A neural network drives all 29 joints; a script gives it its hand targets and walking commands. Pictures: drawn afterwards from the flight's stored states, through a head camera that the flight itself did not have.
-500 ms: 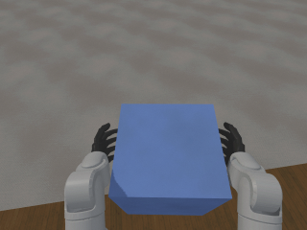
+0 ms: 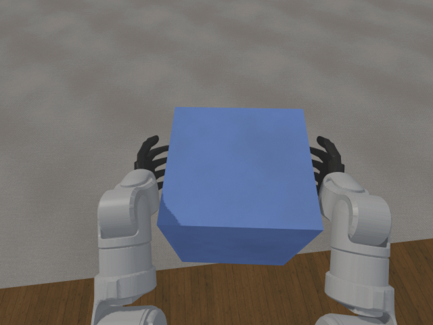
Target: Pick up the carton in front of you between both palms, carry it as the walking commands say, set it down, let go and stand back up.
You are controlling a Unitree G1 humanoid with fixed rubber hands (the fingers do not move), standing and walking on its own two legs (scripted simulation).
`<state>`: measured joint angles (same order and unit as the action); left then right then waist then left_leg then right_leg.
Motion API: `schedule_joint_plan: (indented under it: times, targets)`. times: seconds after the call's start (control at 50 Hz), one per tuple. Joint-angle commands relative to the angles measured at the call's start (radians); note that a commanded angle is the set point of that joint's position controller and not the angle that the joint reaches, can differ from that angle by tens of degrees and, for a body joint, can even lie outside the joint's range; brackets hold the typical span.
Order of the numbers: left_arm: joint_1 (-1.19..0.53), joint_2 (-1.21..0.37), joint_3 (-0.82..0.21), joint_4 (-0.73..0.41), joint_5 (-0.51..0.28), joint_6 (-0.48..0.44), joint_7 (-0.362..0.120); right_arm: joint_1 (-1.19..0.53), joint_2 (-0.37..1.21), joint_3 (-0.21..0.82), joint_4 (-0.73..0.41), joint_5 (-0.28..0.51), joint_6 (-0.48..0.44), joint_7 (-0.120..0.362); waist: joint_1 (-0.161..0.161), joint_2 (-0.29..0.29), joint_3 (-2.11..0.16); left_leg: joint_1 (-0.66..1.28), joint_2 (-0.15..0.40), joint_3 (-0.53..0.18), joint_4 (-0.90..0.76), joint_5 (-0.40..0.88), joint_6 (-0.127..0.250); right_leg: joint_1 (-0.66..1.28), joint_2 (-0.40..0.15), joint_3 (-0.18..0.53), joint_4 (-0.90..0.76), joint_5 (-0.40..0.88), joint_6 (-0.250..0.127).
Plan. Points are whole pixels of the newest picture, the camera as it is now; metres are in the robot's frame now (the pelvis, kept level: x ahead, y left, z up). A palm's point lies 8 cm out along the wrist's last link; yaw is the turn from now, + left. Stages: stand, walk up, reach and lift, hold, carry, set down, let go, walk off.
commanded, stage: carry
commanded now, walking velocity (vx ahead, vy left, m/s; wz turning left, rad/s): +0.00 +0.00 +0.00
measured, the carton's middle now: (235, 194) +0.35 +0.00 +0.04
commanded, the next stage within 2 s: none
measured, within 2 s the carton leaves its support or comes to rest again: neither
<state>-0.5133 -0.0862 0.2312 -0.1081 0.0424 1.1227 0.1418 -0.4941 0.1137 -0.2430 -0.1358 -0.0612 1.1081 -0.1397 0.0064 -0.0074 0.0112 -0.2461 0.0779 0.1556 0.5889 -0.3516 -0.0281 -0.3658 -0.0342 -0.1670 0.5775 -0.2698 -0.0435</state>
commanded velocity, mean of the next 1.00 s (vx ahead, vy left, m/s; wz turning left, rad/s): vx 0.00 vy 0.00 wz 0.00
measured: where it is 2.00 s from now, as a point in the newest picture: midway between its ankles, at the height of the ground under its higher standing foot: outside the picture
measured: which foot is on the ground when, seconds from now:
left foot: down 0.00-1.00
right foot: down 0.00-1.00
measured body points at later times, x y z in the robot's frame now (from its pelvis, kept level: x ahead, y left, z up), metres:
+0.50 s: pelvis -0.02 +0.01 +0.00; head -0.01 +0.01 +0.45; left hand +0.32 +0.16 +0.10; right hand +0.32 -0.15 +0.10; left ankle -0.09 +0.12 -0.73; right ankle -0.01 -0.09 -0.73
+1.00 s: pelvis -0.06 +0.01 +0.00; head -0.07 +0.01 +0.45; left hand +0.28 +0.16 +0.11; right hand +0.28 -0.14 +0.11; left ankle -0.09 +0.12 -0.73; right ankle -0.01 -0.09 -0.73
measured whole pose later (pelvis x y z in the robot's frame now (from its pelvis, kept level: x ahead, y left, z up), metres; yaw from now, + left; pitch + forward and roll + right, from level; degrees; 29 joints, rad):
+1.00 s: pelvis -0.06 +0.01 +0.00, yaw +0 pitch +1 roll +0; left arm -0.51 -0.07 0.23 0.02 0.06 1.15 0.14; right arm -0.50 0.09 -0.24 -0.01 -0.07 1.14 -0.14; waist 0.01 -0.01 -0.06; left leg -0.23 0.05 0.16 0.53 -0.32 0.00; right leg -0.36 -0.06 -0.18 0.52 -0.19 -0.04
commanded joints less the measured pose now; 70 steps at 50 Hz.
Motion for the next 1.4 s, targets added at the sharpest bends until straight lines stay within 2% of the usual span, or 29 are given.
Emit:
schedule_joint_plan:
  times: [0.0,0.04,0.06,0.12,0.14,0.16,0.18,0.24,0.28,0.3,0.36,0.38,0.42,0.5,0.56,0.88,1.38]
  targets:
    - [-0.58,-0.865,-0.716,-0.091,-0.296,-0.011,-0.122,-0.56,0.846,0.724,-0.055,0.296,0.012,0.112,0.0,-0.033,-0.512,0.096,0.024,-0.036,-0.022,0.497,0.006,0.362,-0.116,0.104,0.023,0.925,-0.039]
    - [-0.568,-0.854,-0.716,-0.098,-0.293,-0.01,-0.122,-0.554,0.839,0.729,-0.061,0.299,0.013,0.113,0.004,-0.048,-0.513,0.105,0.018,-0.037,-0.064,0.472,0.007,0.371,-0.123,0.109,0.026,0.931,-0.046]
    - [-0.561,-0.85,-0.716,-0.1,-0.292,-0.009,-0.122,-0.551,0.836,0.73,-0.064,0.301,0.014,0.113,0.003,-0.031,-0.515,0.136,0.027,-0.041,-0.061,0.532,0.008,0.348,-0.117,0.104,0.029,0.885,-0.041]
    - [-0.544,-0.84,-0.717,-0.103,-0.286,-0.005,-0.12,-0.522,0.823,0.723,-0.048,0.298,0.018,0.116,-0.008,0.062,-0.517,0.253,0.082,-0.064,-0.012,0.84,0.025,0.211,-0.075,0.06,0.027,0.614,-0.004]
    - [-0.543,-0.841,-0.716,-0.1,-0.284,-0.003,-0.12,-0.513,0.819,0.718,-0.041,0.294,0.019,0.117,-0.012,0.087,-0.506,0.269,0.092,-0.07,-0.007,0.9,0.032,0.184,-0.06,0.048,0.002,0.528,0.007]
    - [-0.541,-0.843,-0.716,-0.093,-0.282,-0.001,-0.12,-0.509,0.813,0.714,-0.038,0.288,0.02,0.117,-0.013,0.098,-0.491,0.269,0.096,-0.071,-0.008,0.906,0.033,0.178,-0.054,0.041,-0.023,0.485,0.013]
    - [-0.54,-0.842,-0.711,-0.085,-0.282,0.0,-0.121,-0.507,0.811,0.711,-0.036,0.283,0.02,0.118,-0.013,0.089,-0.482,0.248,0.095,-0.069,-0.009,0.872,0.03,0.198,-0.057,0.042,-0.035,0.504,0.014]
    - [-0.543,-0.84,-0.706,-0.068,-0.281,0.0,-0.124,-0.523,0.812,0.709,-0.033,0.279,0.022,0.118,-0.008,-0.004,-0.495,0.14,0.065,-0.05,-0.01,0.577,0.008,0.314,-0.121,0.09,0.005,0.812,-0.017]
    - [-0.543,-0.839,-0.695,-0.057,-0.276,0.0,-0.125,-0.538,0.817,0.71,-0.028,0.283,0.024,0.117,-0.003,-0.041,-0.497,0.126,0.051,-0.051,-0.035,0.458,0.005,0.325,-0.141,0.104,0.005,0.864,-0.03]
    - [-0.544,-0.839,-0.692,-0.052,-0.276,0.001,-0.125,-0.537,0.816,0.706,-0.023,0.282,0.025,0.116,-0.001,-0.038,-0.492,0.137,0.054,-0.054,-0.046,0.47,0.005,0.309,-0.137,0.099,0.004,0.823,-0.027]
    - [-0.537,-0.836,-0.679,-0.029,-0.266,0.005,-0.123,-0.523,0.809,0.688,0.012,0.276,0.028,0.114,-0.003,0.034,-0.465,0.183,0.098,-0.066,-0.046,0.657,0.021,0.224,-0.112,0.079,0.006,0.561,-0.002]
    - [-0.537,-0.835,-0.676,-0.027,-0.264,0.005,-0.122,-0.524,0.812,0.685,0.018,0.275,0.029,0.114,-0.003,0.042,-0.46,0.183,0.107,-0.069,-0.047,0.678,0.026,0.212,-0.106,0.075,0.004,0.498,0.004]
    - [-0.562,-0.84,-0.676,-0.024,-0.268,0.006,-0.122,-0.53,0.809,0.676,0.026,0.267,0.028,0.113,-0.003,0.045,-0.442,0.153,0.105,-0.065,-0.058,0.592,0.029,0.215,-0.109,0.08,-0.009,0.457,0.007]
    - [-0.588,-0.849,-0.666,-0.006,-0.274,0.005,-0.122,-0.559,0.809,0.666,0.029,0.261,0.027,0.108,0.001,0.006,-0.406,0.102,0.083,-0.06,-0.095,0.314,0.03,0.215,-0.126,0.096,-0.051,0.401,0.006]
    - [-0.594,-0.845,-0.658,0.005,-0.27,0.007,-0.118,-0.561,0.804,0.655,0.044,0.255,0.029,0.104,0.002,0.004,-0.377,0.085,0.082,-0.065,-0.118,0.238,0.036,0.196,-0.13,0.102,-0.079,0.335,0.008]
    - [-0.615,-0.851,-0.62,0.053,-0.259,0.015,-0.111,-0.594,0.821,0.623,0.095,0.249,0.037,0.097,0.001,0.004,-0.367,0.04,0.079,-0.087,-0.157,0.159,0.043,0.19,-0.134,0.102,-0.112,0.249,0.015]
    - [-0.616,-0.847,-0.623,0.042,-0.262,0.016,-0.113,-0.599,0.829,0.632,0.086,0.258,0.038,0.096,0.0,-0.001,-0.394,0.031,0.074,-0.091,-0.141,0.172,0.048,0.186,-0.141,0.104,-0.108,0.264,0.015]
